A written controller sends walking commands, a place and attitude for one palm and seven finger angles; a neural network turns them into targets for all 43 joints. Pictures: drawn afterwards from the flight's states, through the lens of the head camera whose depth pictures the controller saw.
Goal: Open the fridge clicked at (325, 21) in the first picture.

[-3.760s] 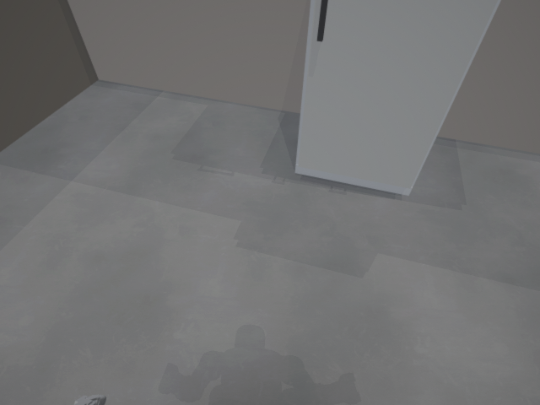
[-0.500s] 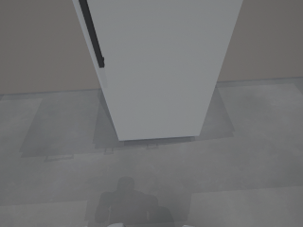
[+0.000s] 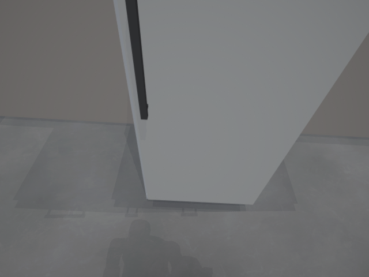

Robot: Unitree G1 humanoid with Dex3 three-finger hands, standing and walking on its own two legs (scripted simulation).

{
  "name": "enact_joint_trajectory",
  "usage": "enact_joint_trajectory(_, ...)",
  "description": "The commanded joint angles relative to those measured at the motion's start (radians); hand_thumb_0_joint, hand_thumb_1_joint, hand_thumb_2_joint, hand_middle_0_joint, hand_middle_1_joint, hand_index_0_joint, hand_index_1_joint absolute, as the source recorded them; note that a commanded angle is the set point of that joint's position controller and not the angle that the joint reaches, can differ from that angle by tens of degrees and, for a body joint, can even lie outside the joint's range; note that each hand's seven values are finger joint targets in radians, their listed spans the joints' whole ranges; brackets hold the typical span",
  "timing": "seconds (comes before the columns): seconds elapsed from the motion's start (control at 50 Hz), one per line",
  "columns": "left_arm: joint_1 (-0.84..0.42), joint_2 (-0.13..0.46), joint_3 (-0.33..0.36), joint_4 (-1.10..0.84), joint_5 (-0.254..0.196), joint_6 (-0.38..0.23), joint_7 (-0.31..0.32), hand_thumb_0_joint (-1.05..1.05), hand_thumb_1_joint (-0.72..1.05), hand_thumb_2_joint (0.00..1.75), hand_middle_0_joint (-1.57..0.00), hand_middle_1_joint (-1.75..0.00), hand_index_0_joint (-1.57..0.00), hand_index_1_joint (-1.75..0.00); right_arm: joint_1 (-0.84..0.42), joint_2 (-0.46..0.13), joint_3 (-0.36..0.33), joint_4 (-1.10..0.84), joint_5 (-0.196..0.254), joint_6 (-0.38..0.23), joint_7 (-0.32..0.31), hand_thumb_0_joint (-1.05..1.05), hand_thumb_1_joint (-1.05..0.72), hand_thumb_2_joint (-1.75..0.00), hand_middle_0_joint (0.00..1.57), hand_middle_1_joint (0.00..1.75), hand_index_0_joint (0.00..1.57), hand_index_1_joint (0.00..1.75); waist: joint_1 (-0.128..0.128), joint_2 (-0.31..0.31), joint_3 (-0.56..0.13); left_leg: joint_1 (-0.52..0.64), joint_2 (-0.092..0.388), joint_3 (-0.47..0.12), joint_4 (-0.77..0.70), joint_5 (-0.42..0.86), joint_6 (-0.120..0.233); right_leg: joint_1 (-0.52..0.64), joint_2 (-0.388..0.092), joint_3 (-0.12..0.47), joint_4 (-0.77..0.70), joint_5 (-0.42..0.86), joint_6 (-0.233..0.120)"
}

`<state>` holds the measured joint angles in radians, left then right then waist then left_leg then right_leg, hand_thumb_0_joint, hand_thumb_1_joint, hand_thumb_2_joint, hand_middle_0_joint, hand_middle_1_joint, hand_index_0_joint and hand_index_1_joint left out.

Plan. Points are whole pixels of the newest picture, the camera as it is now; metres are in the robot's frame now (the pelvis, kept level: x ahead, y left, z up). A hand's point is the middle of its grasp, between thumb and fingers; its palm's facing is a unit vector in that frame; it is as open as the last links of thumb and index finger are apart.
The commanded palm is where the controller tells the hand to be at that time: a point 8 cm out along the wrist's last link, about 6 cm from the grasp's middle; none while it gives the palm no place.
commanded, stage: take the last steps up to it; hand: left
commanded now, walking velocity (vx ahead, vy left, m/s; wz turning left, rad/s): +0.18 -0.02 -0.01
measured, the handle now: (139, 56) +0.56 +0.17 +0.18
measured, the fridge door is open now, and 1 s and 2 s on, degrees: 0 0 0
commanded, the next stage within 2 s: come to a stop and stand still in 0.08 s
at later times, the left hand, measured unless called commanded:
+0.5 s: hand (123, 270) +0.16 +0.16 -0.17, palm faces +0.09 -0.97 -0.23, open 7.2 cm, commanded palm none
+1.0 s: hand out of the picture +0.04 +0.18 -0.18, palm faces +0.03 -0.98 -0.20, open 7.4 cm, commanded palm none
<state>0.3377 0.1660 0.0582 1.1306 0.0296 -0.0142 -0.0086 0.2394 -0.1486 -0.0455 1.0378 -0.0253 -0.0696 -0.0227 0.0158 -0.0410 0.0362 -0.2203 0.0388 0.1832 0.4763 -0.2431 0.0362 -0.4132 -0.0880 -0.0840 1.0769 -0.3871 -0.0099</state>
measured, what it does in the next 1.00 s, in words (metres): steps on the spot: right foot, then left foot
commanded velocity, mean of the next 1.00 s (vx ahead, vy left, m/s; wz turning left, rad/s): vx -0.03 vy -0.01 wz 0.00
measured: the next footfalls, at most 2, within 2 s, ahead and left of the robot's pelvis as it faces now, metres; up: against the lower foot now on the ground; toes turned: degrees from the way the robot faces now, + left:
right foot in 0.24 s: +0.18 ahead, -0.14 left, +0.00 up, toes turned -8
left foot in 0.60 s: +0.13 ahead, +0.11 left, +0.00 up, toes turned +3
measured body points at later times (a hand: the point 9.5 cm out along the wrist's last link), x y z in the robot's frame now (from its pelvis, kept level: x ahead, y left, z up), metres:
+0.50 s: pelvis +0.09 -0.02 +0.00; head +0.11 -0.03 +0.44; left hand +0.16 +0.21 -0.15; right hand +0.13 -0.25 -0.17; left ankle +0.08 +0.10 -0.70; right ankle +0.15 -0.13 -0.74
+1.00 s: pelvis +0.05 +0.00 +0.00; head +0.06 +0.00 +0.45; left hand +0.04 +0.23 -0.16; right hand +0.08 -0.23 -0.15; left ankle +0.10 +0.11 -0.74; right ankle +0.01 -0.13 -0.74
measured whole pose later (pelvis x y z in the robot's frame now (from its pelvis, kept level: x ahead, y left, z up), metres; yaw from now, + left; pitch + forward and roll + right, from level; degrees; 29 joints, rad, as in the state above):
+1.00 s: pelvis +0.05 +0.00 +0.00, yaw -1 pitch +0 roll +1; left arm 0.31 0.17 0.04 1.12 0.02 0.03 0.02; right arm 0.22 -0.15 -0.05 1.08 -0.02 0.00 -0.03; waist 0.00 -0.03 0.02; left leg -0.27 0.02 0.12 0.41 -0.14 0.02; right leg -0.15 -0.05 -0.03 0.46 -0.30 0.02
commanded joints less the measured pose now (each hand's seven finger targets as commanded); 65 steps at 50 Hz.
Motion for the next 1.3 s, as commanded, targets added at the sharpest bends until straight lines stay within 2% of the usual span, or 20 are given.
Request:
enact_joint_trajectory(0.0, -0.01, 0.009, -0.004, -0.074, -0.003, -0.012, 0.003, 0.0, 0.9, 0.9, -0.2, -0.3, -0.2, -0.3, 0.116, -0.113, -0.008, 0.018, 0.005, -0.009, -0.006, 0.0, -0.9, -0.9, 0.2, 0.3, 0.2, 0.3, -0.016, 0.136, -0.01, 0.103, 0.252, -0.175, -0.258, 0.313, 0.125, -0.095, -0.038, 0.016, -0.11, 0.06, 0.023)
enact_joint_trajectory(0.1, -0.078, 0.001, -0.009, -0.104, -0.004, -0.008, 0.006, 0.0, 0.9, 0.9, -0.2, -0.3, -0.2, -0.3, 0.127, -0.125, -0.018, 0.045, 0.001, 0.012, -0.001, 0.0, -0.9, -0.9, 0.2, 0.3, 0.2, 0.3, -0.025, 0.165, 0.042, 0.05, 0.249, -0.154, -0.227, 0.229, 0.124, 0.01, -0.007, -0.029, -0.363, 0.095, 0.024)
enact_joint_trajectory(0.16, -0.007, 0.02, -0.001, -0.077, -0.001, -0.02, 0.009, 0.0, 0.9, 0.9, -0.2, -0.3, -0.2, -0.3, 0.11, -0.113, -0.017, 0.056, 0.002, 0.024, 0.0, 0.0, -0.9, -0.9, 0.2, 0.3, 0.2, 0.3, 0.019, 0.127, 0.029, -0.012, 0.202, -0.127, -0.099, 0.132, 0.069, 0.196, 0.033, -0.065, -0.55, 0.215, 0.016)
enact_joint_trajectory(0.18, 0.053, 0.052, 0.003, -0.057, 0.0, -0.028, 0.016, 0.0, 0.9, 0.9, -0.2, -0.3, -0.2, -0.3, 0.11, -0.088, -0.01, 0.062, 0.008, 0.023, 0.001, 0.0, -0.9, -0.9, 0.2, 0.3, 0.2, 0.3, 0.047, 0.049, 0.005, -0.053, 0.149, -0.081, 0.002, 0.076, 0.028, 0.297, -0.002, -0.012, -0.617, 0.29, 0.01)
enact_joint_trajectory(0.22, 0.102, 0.171, 0.012, -0.049, -0.006, -0.038, 0.036, 0.0, 0.9, 0.9, -0.2, -0.3, -0.2, -0.3, 0.16, -0.018, 0.006, 0.042, 0.02, 0.036, 0.002, 0.0, -0.9, -0.9, 0.2, 0.3, 0.2, 0.3, 0.026, -0.167, -0.042, -0.178, 0.019, -0.042, 0.275, -0.322, -0.051, 0.379, -0.323, 0.305, -0.741, 0.696, -0.117)
enact_joint_trajectory(0.28, -0.031, 0.142, 0.003, -0.074, -0.008, -0.03, 0.055, 0.0, 0.9, 0.9, -0.2, -0.3, -0.2, -0.3, 0.144, -0.031, 0.004, 0.063, 0.028, 0.067, -0.012, 0.0, -0.9, -0.9, 0.2, 0.3, 0.2, 0.3, 0.005, -0.157, -0.07, -0.138, 0.047, -0.159, 0.405, -0.331, -0.059, 0.296, -0.308, 0.255, -0.692, 0.985, -0.195)
enact_joint_trajectory(0.34, -0.069, 0.152, 0.02, -0.099, -0.003, -0.004, 0.068, 0.0, 0.9, 0.9, -0.2, -0.3, -0.2, -0.3, 0.107, -0.023, -0.004, 0.055, 0.025, 0.094, -0.009, 0.0, -0.9, -0.9, 0.2, 0.3, 0.2, 0.3, 0.011, -0.054, -0.088, -0.159, 0.026, -0.154, 0.433, -0.287, -0.07, 0.296, -0.288, 0.179, -0.677, 0.928, -0.19)
enact_joint_trajectory(0.4, -0.103, 0.167, 0.03, -0.127, 0.0, 0.013, 0.067, 0.0, 0.9, 0.9, -0.2, -0.3, -0.2, -0.3, 0.074, -0.034, -0.017, 0.016, 0.017, 0.114, -0.002, 0.0, -0.9, -0.9, 0.2, 0.3, 0.2, 0.3, 0.008, -0.096, -0.054, -0.163, 0.012, -0.154, 0.461, -0.242, -0.08, 0.212, -0.28, 0.158, -0.713, 0.78, -0.189)
enact_joint_trajectory(0.54, -0.17, 0.159, 0.031, -0.161, -0.004, 0.033, 0.057, 0.0, 0.9, 0.9, -0.2, -0.3, -0.2, -0.3, 0.127, -0.051, -0.017, -0.008, 0.015, 0.09, 0.006, 0.0, -0.9, -0.9, 0.2, 0.3, 0.2, 0.3, -0.049, -0.106, -0.08, 0.078, 0.005, -0.101, 0.008, 0.04, -0.072, 0.097, -0.173, 0.092, -0.632, 0.362, -0.083)
enact_joint_trajectory(0.56, -0.155, 0.118, 0.021, -0.169, -0.011, 0.039, 0.051, 0.0, 0.9, 0.9, -0.2, -0.3, -0.2, -0.3, 0.134, -0.091, -0.019, -0.01, 0.011, 0.078, 0.006, 0.0, -0.9, -0.9, 0.2, 0.3, 0.2, 0.3, -0.048, 0.044, -0.075, 0.113, 0.074, -0.185, -0.092, 0.07, -0.051, 0.038, -0.096, 0.052, -0.543, 0.19, -0.032)
enact_joint_trajectory(0.58, -0.128, 0.063, 0.011, -0.182, -0.02, 0.046, 0.045, 0.0, 0.9, 0.9, -0.2, -0.3, -0.2, -0.3, 0.093, -0.16, -0.026, -0.041, 0.001, 0.068, 0.004, 0.0, -0.9, -0.9, 0.2, 0.3, 0.2, 0.3, -0.031, 0.28, -0.037, 0.006, 0.26, -0.409, -0.229, 0.108, 0.023, 0.006, 0.009, -0.008, -0.447, -0.018, 0.031)
enact_joint_trajectory(0.6, -0.141, 0.072, 0.009, -0.176, -0.014, 0.055, 0.047, 0.0, 0.9, 0.9, -0.2, -0.3, -0.2, -0.3, 0.016, -0.187, -0.027, -0.066, -0.003, 0.07, 0.0, 0.0, -0.9, -0.9, 0.2, 0.3, 0.2, 0.3, -0.033, 0.312, 0.01, -0.138, 0.332, -0.504, -0.328, -0.055, 0.088, 0.043, 0.04, 0.033, -0.306, -0.127, 0.038)
enact_joint_trajectory(0.7, -0.047, 0.076, 0.007, -0.095, -0.006, 0.056, 0.024, 0.0, 0.9, 0.9, -0.2, -0.3, -0.2, -0.3, -0.079, -0.157, -0.009, -0.064, 0.001, 0.062, -0.02, 0.0, -0.9, -0.9, 0.2, 0.3, 0.2, 0.3, 0.002, 0.181, 0.032, -0.067, 0.235, -0.336, -0.313, -0.119, 0.089, 0.019, 0.037, 0.099, -0.18, -0.01, 0.042)
enact_joint_trajectory(0.82, -0.073, 0.057, -0.01, -0.095, -0.007, 0.048, 0.021, 0.0, 0.9, 0.9, -0.2, -0.3, -0.2, -0.3, 0.028, -0.171, -0.027, -0.01, 0.002, 0.064, -0.022, 0.0, -0.9, -0.9, 0.2, 0.3, 0.2, 0.3, -0.059, 0.17, -0.016, 0.113, 0.263, -0.362, -0.271, 0.048, 0.117, 0.026, 0.034, 0.07, -0.362, -0.076, 0.046)
enact_joint_trajectory(0.92, 0.023, 0.033, -0.02, -0.045, -0.012, 0.036, 0.029, 0.0, 0.9, 0.9, -0.2, -0.3, -0.2, -0.3, 0.025, -0.164, -0.03, 0.019, 0.008, 0.066, -0.015, 0.0, -0.9, -0.9, 0.2, 0.3, 0.2, 0.3, -0.025, 0.172, -0.052, 0.085, 0.211, -0.314, -0.215, 0.069, 0.078, 0.18, 0.049, 0.035, -0.632, 0.064, 0.03)
enact_joint_trajectory(0.96, 0.062, 0.066, -0.02, -0.019, -0.011, 0.02, 0.039, 0.0, 0.9, 0.9, -0.2, -0.3, -0.2, -0.3, 0.037, -0.115, -0.021, 0.031, 0.02, 0.065, -0.009, 0.0, -0.9, -0.9, 0.2, 0.3, 0.2, 0.3, -0.019, 0.071, -0.032, -0.022, 0.131, -0.229, -0.138, 0.041, 0.003, 0.299, -0.01, 0.104, -0.796, 0.182, 0.008)
enact_joint_trajectory(1.0, 0.015, 0.103, -0.027, -0.022, -0.018, 0.011, 0.043, 0.0, 0.9, 0.9, -0.2, -0.3, -0.2, -0.3, 0.035, -0.061, 0.0, 0.036, 0.02, 0.068, 0.001, 0.0, -0.9, -0.9, 0.2, 0.3, 0.2, 0.3, -0.043, -0.013, 0.007, 0.005, 0.051, -0.154, -0.096, -0.012, -0.044, 0.172, -0.105, 0.182, -0.839, 0.051, -0.036)
enact_joint_trajectory(1.04, -0.014, 0.084, -0.032, -0.024, -0.019, 0.004, 0.045, 0.0, 0.9, 0.9, -0.2, -0.3, -0.2, -0.3, 0.039, -0.051, 0.009, 0.052, 0.01, 0.081, 0.002, 0.0, -0.9, -0.9, 0.2, 0.3, 0.2, 0.3, -0.041, -0.157, 0.096, 0.039, 0.045, -0.144, -0.049, 0.023, -0.044, 0.036, -0.088, 0.198, -0.898, -0.068, -0.043)
enact_joint_trajectory(1.14, 0.004, 0.055, -0.036, -0.02, -0.025, 0.004, 0.049, 0.0, 0.9, 0.9, -0.2, -0.3, -0.2, -0.3, 0.116, -0.046, 0.018, 0.108, 0.011, 0.072, -0.003, 0.0, -0.9, -0.9, 0.2, 0.3, 0.2, 0.3, -0.041, 0.004, 0.093, 0.039, 0.07, -0.158, -0.086, 0.09, -0.043, 0.092, -0.034, 0.145, -0.829, 0.028, -0.026)
enact_joint_trajectory(1.28, 0.04, 0.031, -0.037, -0.008, -0.028, 0.005, 0.052, 0.0, 0.9, 0.9, -0.2, -0.3, -0.2, -0.3, 0.143, -0.024, 0.021, 0.126, 0.011, 0.074, -0.01, 0.0, -0.9, -0.9, 0.2, 0.3, 0.2, 0.3, -0.029, 0.03, 0.106, 0.016, 0.069, -0.156, -0.082, 0.075, -0.047, 0.1, -0.027, 0.148, -0.824, 0.018, -0.029)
